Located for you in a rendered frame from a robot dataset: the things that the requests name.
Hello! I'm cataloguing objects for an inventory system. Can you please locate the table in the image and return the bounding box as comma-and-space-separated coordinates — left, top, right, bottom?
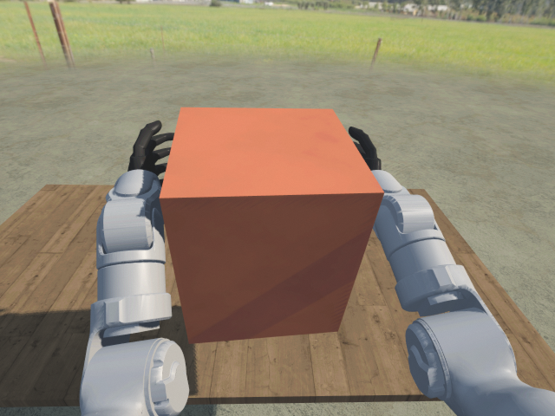
0, 185, 555, 407

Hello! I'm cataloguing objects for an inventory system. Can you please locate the right robot hand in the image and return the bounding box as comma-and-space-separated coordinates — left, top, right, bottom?
349, 127, 382, 171

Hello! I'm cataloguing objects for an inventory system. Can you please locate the left robot forearm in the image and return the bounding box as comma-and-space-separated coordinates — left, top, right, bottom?
80, 169, 172, 412

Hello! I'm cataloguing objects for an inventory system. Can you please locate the right robot forearm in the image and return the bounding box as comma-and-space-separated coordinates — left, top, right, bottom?
371, 170, 517, 374

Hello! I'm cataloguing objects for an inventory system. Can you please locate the left robot hand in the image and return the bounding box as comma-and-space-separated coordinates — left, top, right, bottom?
127, 120, 174, 187

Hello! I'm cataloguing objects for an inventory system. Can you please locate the left robot upper arm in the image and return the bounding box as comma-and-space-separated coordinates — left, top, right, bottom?
81, 338, 189, 416

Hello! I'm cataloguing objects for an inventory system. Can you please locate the carton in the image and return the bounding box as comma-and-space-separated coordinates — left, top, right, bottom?
160, 107, 384, 344

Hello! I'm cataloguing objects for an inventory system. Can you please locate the right robot upper arm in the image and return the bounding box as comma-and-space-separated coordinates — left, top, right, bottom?
406, 308, 555, 416

